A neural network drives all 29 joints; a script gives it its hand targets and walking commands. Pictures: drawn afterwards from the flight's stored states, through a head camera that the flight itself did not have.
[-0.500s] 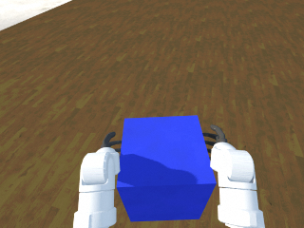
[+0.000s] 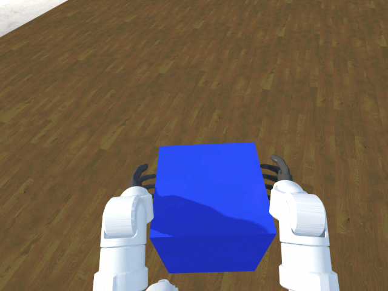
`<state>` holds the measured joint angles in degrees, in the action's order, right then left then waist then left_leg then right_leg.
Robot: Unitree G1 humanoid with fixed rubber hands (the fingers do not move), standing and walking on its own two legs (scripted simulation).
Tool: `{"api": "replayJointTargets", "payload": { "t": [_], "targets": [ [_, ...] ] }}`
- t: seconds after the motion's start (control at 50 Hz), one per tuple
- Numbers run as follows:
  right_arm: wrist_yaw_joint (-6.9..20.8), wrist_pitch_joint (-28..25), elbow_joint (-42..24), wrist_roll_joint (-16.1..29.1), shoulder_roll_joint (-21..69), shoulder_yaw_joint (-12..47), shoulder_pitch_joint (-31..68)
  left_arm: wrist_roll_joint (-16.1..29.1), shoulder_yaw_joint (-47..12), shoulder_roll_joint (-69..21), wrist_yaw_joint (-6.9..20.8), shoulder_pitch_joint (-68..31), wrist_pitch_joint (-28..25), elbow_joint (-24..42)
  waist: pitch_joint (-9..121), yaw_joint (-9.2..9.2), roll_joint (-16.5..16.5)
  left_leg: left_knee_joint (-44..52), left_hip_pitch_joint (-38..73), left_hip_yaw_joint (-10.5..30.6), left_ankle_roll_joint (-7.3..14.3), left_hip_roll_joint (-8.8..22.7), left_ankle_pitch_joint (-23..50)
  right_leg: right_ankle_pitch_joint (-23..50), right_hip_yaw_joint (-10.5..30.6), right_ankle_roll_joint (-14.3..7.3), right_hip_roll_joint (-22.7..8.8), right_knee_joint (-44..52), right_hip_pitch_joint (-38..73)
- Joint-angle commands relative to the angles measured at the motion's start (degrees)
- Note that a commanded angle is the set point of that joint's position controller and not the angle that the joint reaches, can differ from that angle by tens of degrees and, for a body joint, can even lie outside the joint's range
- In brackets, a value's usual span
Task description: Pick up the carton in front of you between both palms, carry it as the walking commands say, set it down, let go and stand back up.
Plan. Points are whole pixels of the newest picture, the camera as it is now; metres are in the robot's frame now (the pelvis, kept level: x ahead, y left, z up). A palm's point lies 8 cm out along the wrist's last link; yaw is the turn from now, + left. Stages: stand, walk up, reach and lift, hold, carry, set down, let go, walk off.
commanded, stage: carry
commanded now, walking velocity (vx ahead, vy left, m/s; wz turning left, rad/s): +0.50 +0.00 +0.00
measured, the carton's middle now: (209, 211) +0.30 +0.00 -0.05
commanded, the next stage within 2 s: none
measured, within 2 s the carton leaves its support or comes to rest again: neither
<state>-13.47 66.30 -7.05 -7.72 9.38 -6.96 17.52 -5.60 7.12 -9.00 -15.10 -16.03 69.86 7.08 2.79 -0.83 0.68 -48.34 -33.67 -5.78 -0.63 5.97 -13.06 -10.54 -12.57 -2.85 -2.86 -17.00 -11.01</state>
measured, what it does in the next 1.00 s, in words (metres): walks ahead: left foot, then right foot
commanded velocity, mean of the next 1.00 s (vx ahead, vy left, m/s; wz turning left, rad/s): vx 0.50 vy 0.00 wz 0.00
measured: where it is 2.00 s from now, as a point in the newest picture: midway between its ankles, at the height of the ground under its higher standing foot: (212, 124)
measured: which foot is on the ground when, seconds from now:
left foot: up 0.00-0.18, down 0.20-0.68, up 0.70-1.00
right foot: down 0.00-0.22, up 0.24-0.64, down 0.66-1.00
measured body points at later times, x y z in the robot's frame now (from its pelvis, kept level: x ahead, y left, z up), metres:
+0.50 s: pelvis +0.32 +0.03 +0.00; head +0.34 +0.05 +0.45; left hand +0.63 +0.17 +0.07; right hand +0.63 -0.12 +0.09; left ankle +0.27 +0.12 -0.75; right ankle +0.41 -0.12 -0.70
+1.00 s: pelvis +0.65 -0.02 +0.00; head +0.67 -0.04 +0.45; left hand +0.95 +0.12 +0.06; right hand +0.96 -0.17 +0.06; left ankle +0.77 +0.13 -0.71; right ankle +0.57 -0.10 -0.75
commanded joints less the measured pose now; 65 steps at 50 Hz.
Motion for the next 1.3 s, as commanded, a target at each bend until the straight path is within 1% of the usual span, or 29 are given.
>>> {"api": "replayJointTargets", "payload": {
  "t": [0.0, 0.12, 0.16, 0.18, 0.2, 0.22, 0.24, 0.28, 0.32, 0.38, 0.46, 0.56, 0.62, 0.64, 0.66, 0.68, 0.7, 0.74, 0.76, 0.88, 1.02, 1.06, 1.1, 1.12, 1.14, 1.16, 1.18, 1.22, 1.28],
  "targets": [
    [21.9, 0.8, -2.3, 24.9, 64.5, 39.0, 23.4, 25.6, -36.5, -59.5, 26.4, -32.5, -2.4, 8.4, 17.2, -0.30, -8.7, 10.5, -1.0, -2.2, -0.3, -0.6, 5.0, 12.7, 8.5, -4.8, -12.7, 6.0, 16.4],
    [22.6, 3.6, -2.0, 25.2, 60.2, 38.6, 23.1, 23.7, -36.8, -56.2, 25.1, -30.8, -0.2, 8.1, 13.6, -0.45, -9.6, 22.6, 7.4, -6.3, 1.5, -2.9, 10.1, 18.0, 4.6, -2.1, -11.8, 0.7, 17.0],
    [23.2, 4.4, 0.1, 25.2, 59.2, 37.7, 22.4, 23.6, -37.3, -55.4, 25.0, -31.5, 0.5, 7.6, 16.7, 0.90, -5.6, 25.8, 23.6, -10.3, 2.0, -6.1, 6.6, 21.5, -0.4, 0.4, -8.5, -12.7, 10.6],
    [23.4, 4.6, 1.3, 25.1, 58.6, 37.0, 21.9, 23.7, -37.4, -54.3, 25.0, -32.2, 0.9, 7.4, 20.0, 2.09, -1.3, 26.1, 35.4, -2.1, 2.9, 0.1, 2.7, 12.9, -0.5, 2.4, -6.9, -24.0, 1.6],
    [23.4, 4.4, 3.4, 23.8, 57.6, 36.0, 22.1, 24.4, -38.0, -54.8, 25.0, -35.0, 1.7, 8.0, 23.5, 2.61, 12.6, 31.4, 46.3, 24.3, 10.5, 15.0, -2.5, 0.2, 0.3, 5.2, -0.5, -40.7, -14.3],
    [23.4, 4.2, 4.6, 23.7, 58.7, 35.6, 22.2, 24.5, -38.3, -54.6, 25.1, -36.8, 2.0, 7.9, 22.1, 2.64, 18.2, 34.6, 51.8, 34.5, 15.2, 19.0, 3.6, -17.8, 5.4, 4.6, 2.7, -50.0, -28.7],
    [23.6, 4.3, 3.9, 24.3, 59.5, 35.2, 22.8, 24.8, -38.3, -55.6, 25.2, -37.2, 1.8, 7.3, 21.5, 2.23, 13.8, 33.0, 50.7, 30.4, 15.0, 18.9, 10.5, -18.3, 10.0, 2.8, -0.3, -55.5, -32.1],
    [23.9, 3.9, 2.1, 25.0, 61.9, 35.3, 25.3, 25.2, -38.3, -57.5, 25.2, -38.6, 1.0, 7.6, 20.8, 1.94, 3.0, 32.5, 43.6, 19.8, 11.2, 15.8, 16.3, -12.5, 12.3, 1.7, -4.3, -51.7, -30.2],
    [24.1, 3.4, -0.2, 26.1, 63.2, 35.9, 28.2, 25.5, -38.4, -59.4, 24.8, -39.4, 0.2, 8.7, 20.2, 1.46, 4.2, 35.5, 38.4, 12.5, 8.1, 13.4, 13.3, -7.1, 11.0, 2.3, -4.8, -44.3, -26.0],
    [24.1, 3.3, -2.8, 27.0, 62.5, 35.9, 27.9, 25.1, -38.6, -60.2, 23.7, -38.3, -0.6, 10.3, 19.6, 1.43, 7.0, 37.8, 38.5, 6.7, 8.5, 11.4, 11.4, -3.0, 8.3, 3.7, -4.0, -36.0, -25.7],
    [23.9, 4.0, -2.3, 25.9, 60.3, 35.6, 24.3, 24.1, -38.9, -58.7, 22.8, -35.3, 0.0, 10.8, 16.5, 1.72, 7.4, 37.7, 40.4, 1.3, 8.3, 8.9, 17.7, 3.2, 4.6, 4.4, -2.8, -22.1, -25.4],
    [23.8, 4.2, 2.0, 23.7, 60.2, 35.4, 20.7, 24.3, -38.8, -58.0, 24.3, -32.7, 0.9, 7.1, 12.5, 1.87, 8.6, 35.1, 42.3, -2.6, 5.6, 8.1, 26.1, 10.2, 1.2, 2.6, -0.8, -10.7, -19.6],
    [24.0, 3.9, 3.6, 23.6, 60.9, 36.0, 21.3, 24.6, -38.0, -58.4, 25.4, -32.0, 0.6, 4.3, 15.1, 0.53, 6.6, 20.9, 37.2, -7.9, 2.8, 5.4, 32.7, 7.2, -4.0, 1.6, 3.3, -5.5, -1.7],
    [24.1, 3.7, 4.1, 23.8, 60.8, 36.2, 21.9, 24.6, -37.6, -58.5, 25.7, -31.6, 0.4, 3.2, 18.5, -0.37, 3.4, 10.6, 29.4, -8.4, 1.5, 3.8, 25.2, 3.0, -0.4, 1.2, 0.2, -6.9, 9.9],
    [24.3, 3.9, 3.5, 24.4, 61.2, 36.8, 23.7, 23.8, -36.9, -57.7, 26.0, -31.4, -0.1, 1.7, 23.9, -1.10, -9.0, -6.2, 15.2, -7.5, -1.2, -0.5, 9.8, -3.4, 22.9, -4.8, -14.9, -4.1, 22.3],
    [24.5, 3.8, 2.1, 24.6, 61.3, 37.3, 25.9, 23.7, -36.5, -59.0, 26.1, -31.4, -0.9, 0.4, 23.8, -1.01, -20.1, -17.0, -0.3, -2.5, -1.8, -6.9, -13.7, -0.3, 40.7, -10.6, -21.6, 3.2, 29.3],
    [24.4, 3.3, 2.3, 25.0, 62.4, 37.8, 26.9, 24.2, -36.1, -60.0, 26.3, -32.2, -1.3, 1.7, 22.4, -0.62, -15.2, -23.7, -4.9, 3.1, 0.0, -4.0, -15.3, 5.3, 37.3, -10.6, -22.3, 2.9, 28.1],
    [24.4, 2.1, 0.5, 26.1, 64.2, 38.1, 28.5, 24.8, -36.0, -62.2, 26.3, -34.4, -2.3, 3.7, 21.4, -0.27, -5.5, -21.4, -4.9, 5.9, 2.0, 0.8, -9.6, 11.6, 27.2, -7.5, -18.9, 1.7, 21.5],
    [24.2, 1.6, 0.2, 26.4, 64.8, 38.2, 28.4, 25.3, -36.2, -62.6, 26.3, -36.0, -2.8, 5.1, 21.0, -0.06, -4.2, -17.1, -3.2, 6.1, 1.9, 2.1, -6.4, 10.7, 23.3, -5.8, -17.8, 3.1, 18.4],
    [22.5, 0.1, -1.2, 25.2, 65.7, 38.5, 23.5, 25.7, -36.5, -61.3, 26.3, -33.1, -3.4, 8.0, 19.4, -0.15, -7.8, 0.9, -2.4, 0.1, -0.2, 0.5, 1.2, 12.1, 11.0, -5.7, -14.0, 6.5, 17.8],
    [22.0, 2.5, -4.0, 25.4, 61.0, 39.2, 23.0, 24.1, -36.6, -56.7, 25.2, -30.7, -1.3, 9.6, 13.4, -0.56, -9.5, 19.3, 2.0, -5.5, 1.0, -2.9, 11.5, 23.6, 4.4, -3.1, -11.0, 3.4, 20.1],
    [22.5, 3.5, -3.2, 25.6, 59.8, 38.9, 23.3, 23.6, -36.7, -55.9, 24.9, -30.5, -0.4, 9.1, 13.1, -0.42, -9.9, 22.4, 7.2, -7.0, 2.1, -3.9, 11.1, 28.6, 3.3, -1.8, -11.0, -0.8, 20.0],
    [22.9, 4.2, -1.2, 25.4, 58.9, 37.9, 22.6, 23.7, -37.2, -54.9, 24.9, -31.5, 0.4, 8.9, 17.7, 1.19, -6.4, 25.5, 26.0, -10.9, 2.5, -7.2, 8.4, 31.0, -1.6, 0.9, -7.8, -15.9, 12.4],
    [23.1, 4.5, -0.4, 25.2, 58.3, 37.2, 22.3, 23.9, -37.4, -53.8, 24.9, -32.6, 0.8, 9.0, 21.7, 2.55, -1.2, 26.7, 37.7, 0.5, 3.5, 1.6, 2.8, 16.5, -0.8, 2.8, -6.5, -28.3, 3.2],
    [23.0, 4.2, 1.7, 23.8, 57.4, 36.3, 23.1, 24.8, -38.1, -54.9, 25.0, -35.9, 1.7, 9.8, 25.8, 2.76, 13.2, 30.4, 50.9, 27.4, 12.7, 16.5, -1.4, 1.9, 1.2, 5.3, 0.4, -45.1, -15.8],
    [23.1, 4.2, 2.6, 24.1, 58.8, 36.1, 22.7, 24.7, -38.1, -54.2, 25.1, -36.5, 1.9, 9.3, 23.6, 2.53, 16.3, 34.5, 53.5, 35.0, 15.9, 19.2, 7.2, -17.1, 7.1, 4.4, 3.3, -54.3, -27.9],
    [23.2, 4.2, 1.9, 24.5, 59.6, 35.7, 23.2, 24.8, -38.2, -55.3, 25.1, -36.8, 1.6, 8.4, 22.8, 2.33, 12.3, 32.4, 52.0, 28.8, 15.2, 18.3, 15.2, -17.1, 11.2, 2.7, -0.1, -58.6, -30.5],
    [23.6, 3.8, 0.4, 25.2, 62.1, 35.9, 25.4, 25.0, -38.3, -57.2, 25.1, -38.0, 0.8, 8.8, 21.2, 1.93, 2.1, 32.0, 44.5, 17.7, 10.6, 15.0, 22.1, -10.9, 12.6, 1.8, -4.2, -52.4, -28.6],
    [23.9, 3.3, -2.4, 26.5, 63.0, 36.0, 27.8, 25.4, -38.6, -59.9, 24.4, -38.1, -0.2, 9.8, 20.7, 1.43, 5.8, 35.8, 39.7, 9.2, 7.6, 12.0, 16.2, -4.9, 10.0, 2.8, -4.0, -42.4, -24.4]
  ]
}}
